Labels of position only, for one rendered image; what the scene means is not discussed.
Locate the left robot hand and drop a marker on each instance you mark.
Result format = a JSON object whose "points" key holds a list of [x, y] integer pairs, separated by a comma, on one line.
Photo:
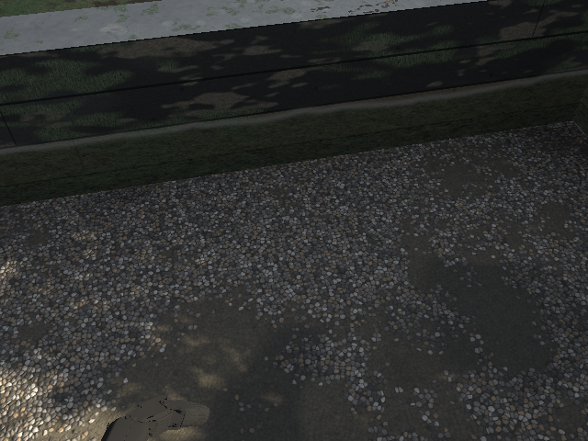
{"points": [[154, 417]]}

